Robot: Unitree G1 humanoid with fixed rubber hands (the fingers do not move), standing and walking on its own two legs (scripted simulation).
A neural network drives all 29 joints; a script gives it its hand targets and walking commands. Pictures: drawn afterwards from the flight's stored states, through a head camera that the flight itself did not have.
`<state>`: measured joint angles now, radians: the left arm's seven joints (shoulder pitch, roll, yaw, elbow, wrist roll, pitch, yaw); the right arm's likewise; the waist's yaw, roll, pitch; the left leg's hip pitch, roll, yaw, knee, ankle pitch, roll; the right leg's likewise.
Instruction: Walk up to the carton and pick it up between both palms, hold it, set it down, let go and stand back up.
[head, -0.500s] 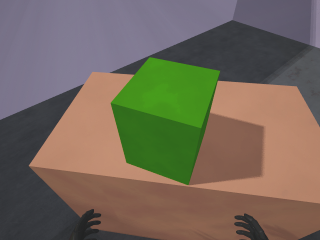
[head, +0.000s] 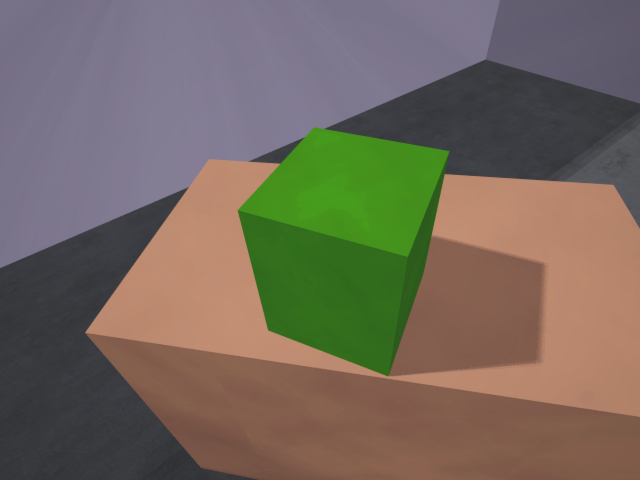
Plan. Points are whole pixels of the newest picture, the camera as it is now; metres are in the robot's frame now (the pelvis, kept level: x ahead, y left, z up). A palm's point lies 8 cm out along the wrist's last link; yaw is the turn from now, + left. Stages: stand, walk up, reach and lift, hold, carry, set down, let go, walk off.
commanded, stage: stand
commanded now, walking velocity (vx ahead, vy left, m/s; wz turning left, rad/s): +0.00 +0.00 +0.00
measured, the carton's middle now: (350, 249) +0.43 -0.02 +0.07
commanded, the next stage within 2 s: none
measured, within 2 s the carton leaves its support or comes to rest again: neither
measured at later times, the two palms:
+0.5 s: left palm out of the picture -0.01 +0.26 -0.11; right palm out of the picture -0.01 -0.26 -0.13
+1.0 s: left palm out of the picture -0.01 +0.24 -0.12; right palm out of the picture -0.02 -0.25 -0.14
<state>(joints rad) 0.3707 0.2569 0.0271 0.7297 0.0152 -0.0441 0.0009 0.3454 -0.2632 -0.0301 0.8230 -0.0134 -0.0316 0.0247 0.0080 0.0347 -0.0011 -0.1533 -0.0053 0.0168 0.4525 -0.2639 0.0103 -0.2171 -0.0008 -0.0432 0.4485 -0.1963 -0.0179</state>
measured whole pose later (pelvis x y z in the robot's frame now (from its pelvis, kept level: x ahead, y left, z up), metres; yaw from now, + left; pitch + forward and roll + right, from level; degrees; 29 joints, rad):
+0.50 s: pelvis -0.02 +0.00 +0.00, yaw +0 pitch -2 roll +0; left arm 0.41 0.25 0.00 0.85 0.01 -0.03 0.02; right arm 0.40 -0.26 0.00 0.91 -0.01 -0.02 0.01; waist 0.01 0.03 -0.01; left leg -0.19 0.00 0.01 0.47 -0.24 0.00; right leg -0.25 0.00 -0.04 0.45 -0.17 -0.02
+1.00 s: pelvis -0.01 +0.00 +0.00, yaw +0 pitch -2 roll +0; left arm 0.38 0.22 -0.01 0.93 0.00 -0.02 0.03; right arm 0.39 -0.23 0.01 0.97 0.00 -0.02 -0.01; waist 0.01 0.03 0.00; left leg -0.19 0.00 0.00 0.46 -0.24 0.00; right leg -0.24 0.01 -0.03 0.44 -0.17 -0.02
